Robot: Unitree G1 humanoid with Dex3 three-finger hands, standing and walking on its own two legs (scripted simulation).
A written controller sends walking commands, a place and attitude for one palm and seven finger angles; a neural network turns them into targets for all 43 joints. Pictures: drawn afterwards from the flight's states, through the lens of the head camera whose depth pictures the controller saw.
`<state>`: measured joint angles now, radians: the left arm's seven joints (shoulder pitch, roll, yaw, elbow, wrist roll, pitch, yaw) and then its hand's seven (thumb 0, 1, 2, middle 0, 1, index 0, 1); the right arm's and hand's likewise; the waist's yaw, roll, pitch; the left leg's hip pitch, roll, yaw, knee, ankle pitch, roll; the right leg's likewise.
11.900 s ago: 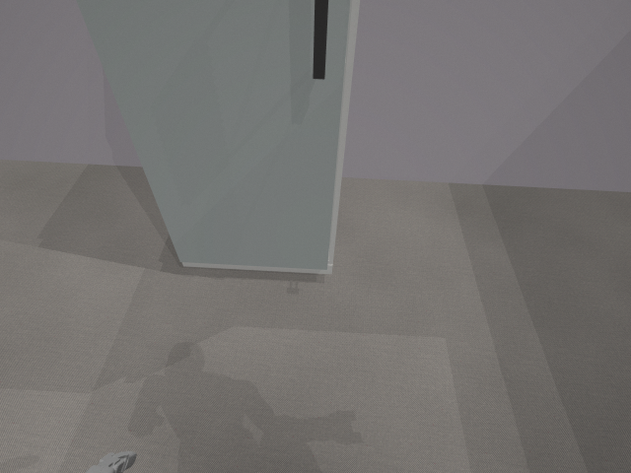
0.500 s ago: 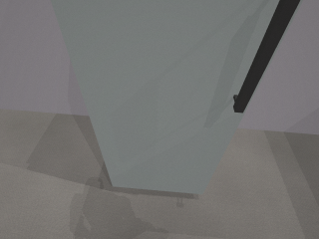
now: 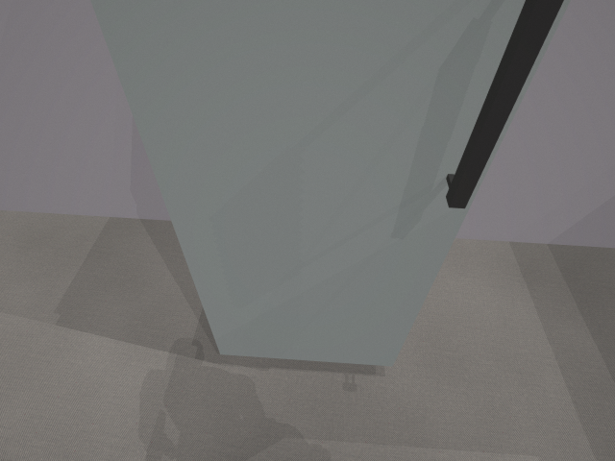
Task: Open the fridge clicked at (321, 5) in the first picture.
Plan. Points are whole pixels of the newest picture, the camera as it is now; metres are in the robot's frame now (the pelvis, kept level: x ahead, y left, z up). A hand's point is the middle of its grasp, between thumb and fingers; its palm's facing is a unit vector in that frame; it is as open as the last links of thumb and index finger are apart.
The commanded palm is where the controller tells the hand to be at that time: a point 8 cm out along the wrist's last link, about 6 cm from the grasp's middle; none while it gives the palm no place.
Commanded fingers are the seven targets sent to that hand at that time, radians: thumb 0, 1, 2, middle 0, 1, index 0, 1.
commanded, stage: look again from close up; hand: right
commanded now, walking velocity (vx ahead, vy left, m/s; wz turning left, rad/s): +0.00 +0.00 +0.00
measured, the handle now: (494, 93) +0.50 -0.20 +0.25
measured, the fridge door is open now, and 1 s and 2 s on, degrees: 0 0 0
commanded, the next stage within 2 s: raise the hand to about handle height in 0.44 s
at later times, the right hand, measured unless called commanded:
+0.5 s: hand out of the picture +0.02 -0.20 -0.17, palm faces -0.01 +0.97 -0.25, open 7.4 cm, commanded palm none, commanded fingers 0.00 -0.90 -0.90 0.20 0.30 0.20 0.30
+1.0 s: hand out of the picture +0.11 -0.23 -0.01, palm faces +0.15 +0.99 -0.01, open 8.8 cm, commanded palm +0.11 -0.28 +0.02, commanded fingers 0.00 -0.34 -0.66 0.24 0.66 0.24 0.66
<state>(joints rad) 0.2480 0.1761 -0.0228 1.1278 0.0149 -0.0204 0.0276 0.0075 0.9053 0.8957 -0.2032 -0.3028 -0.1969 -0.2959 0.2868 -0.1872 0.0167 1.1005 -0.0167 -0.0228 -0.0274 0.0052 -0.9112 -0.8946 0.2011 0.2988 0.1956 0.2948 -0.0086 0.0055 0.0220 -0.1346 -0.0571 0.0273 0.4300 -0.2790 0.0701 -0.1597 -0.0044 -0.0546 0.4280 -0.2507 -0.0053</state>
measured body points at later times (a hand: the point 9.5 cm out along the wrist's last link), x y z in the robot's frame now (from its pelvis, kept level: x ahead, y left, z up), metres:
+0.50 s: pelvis -0.01 +0.00 +0.00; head +0.01 +0.00 +0.45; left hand +0.03 +0.25 -0.15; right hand +0.02 -0.25 -0.15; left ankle -0.03 +0.07 -0.74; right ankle -0.01 -0.11 -0.74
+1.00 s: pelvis -0.04 +0.00 -0.04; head -0.02 -0.01 +0.41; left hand +0.20 +0.23 -0.08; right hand +0.10 -0.28 -0.01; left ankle -0.03 +0.07 -0.74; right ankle -0.01 -0.12 -0.74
